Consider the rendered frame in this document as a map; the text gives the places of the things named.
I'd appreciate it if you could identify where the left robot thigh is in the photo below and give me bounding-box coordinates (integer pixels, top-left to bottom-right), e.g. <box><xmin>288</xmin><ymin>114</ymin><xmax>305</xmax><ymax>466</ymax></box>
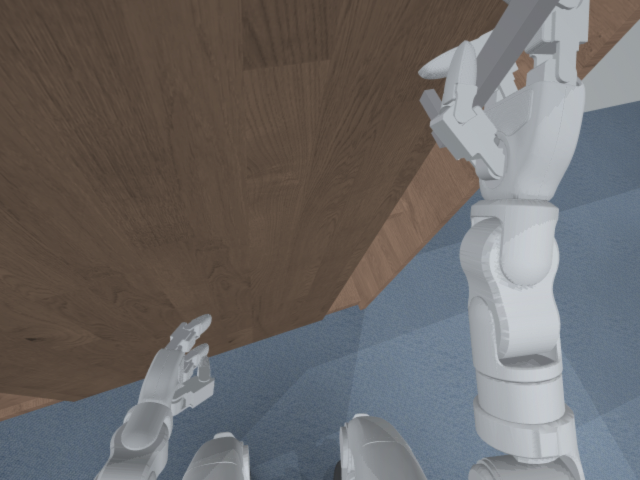
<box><xmin>182</xmin><ymin>437</ymin><xmax>250</xmax><ymax>480</ymax></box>

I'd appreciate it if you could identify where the robot right upper arm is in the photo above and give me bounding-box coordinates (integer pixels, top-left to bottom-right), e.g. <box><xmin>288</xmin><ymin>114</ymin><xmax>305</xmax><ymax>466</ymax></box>
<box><xmin>468</xmin><ymin>455</ymin><xmax>576</xmax><ymax>480</ymax></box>

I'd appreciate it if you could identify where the left robot shin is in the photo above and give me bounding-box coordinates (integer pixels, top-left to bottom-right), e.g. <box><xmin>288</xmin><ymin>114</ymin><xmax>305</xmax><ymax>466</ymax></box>
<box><xmin>213</xmin><ymin>432</ymin><xmax>236</xmax><ymax>439</ymax></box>

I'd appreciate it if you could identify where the handle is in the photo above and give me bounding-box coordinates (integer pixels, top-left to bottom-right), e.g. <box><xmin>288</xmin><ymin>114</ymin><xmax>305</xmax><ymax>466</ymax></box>
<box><xmin>419</xmin><ymin>0</ymin><xmax>560</xmax><ymax>148</ymax></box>

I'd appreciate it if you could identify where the robot right forearm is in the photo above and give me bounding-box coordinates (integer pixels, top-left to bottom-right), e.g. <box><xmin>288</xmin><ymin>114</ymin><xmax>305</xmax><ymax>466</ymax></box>
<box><xmin>460</xmin><ymin>199</ymin><xmax>585</xmax><ymax>480</ymax></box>

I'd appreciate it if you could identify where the robot left forearm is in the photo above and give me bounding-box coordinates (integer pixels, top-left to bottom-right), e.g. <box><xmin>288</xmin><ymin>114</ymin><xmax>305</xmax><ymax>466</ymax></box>
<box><xmin>94</xmin><ymin>402</ymin><xmax>173</xmax><ymax>480</ymax></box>

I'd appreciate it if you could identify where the right robot hand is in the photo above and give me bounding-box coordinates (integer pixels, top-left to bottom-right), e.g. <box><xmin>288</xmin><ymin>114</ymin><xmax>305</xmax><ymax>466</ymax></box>
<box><xmin>418</xmin><ymin>0</ymin><xmax>590</xmax><ymax>201</ymax></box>

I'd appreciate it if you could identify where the left robot hand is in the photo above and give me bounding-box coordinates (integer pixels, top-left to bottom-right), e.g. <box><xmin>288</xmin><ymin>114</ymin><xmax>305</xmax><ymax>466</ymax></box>
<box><xmin>138</xmin><ymin>314</ymin><xmax>215</xmax><ymax>416</ymax></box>

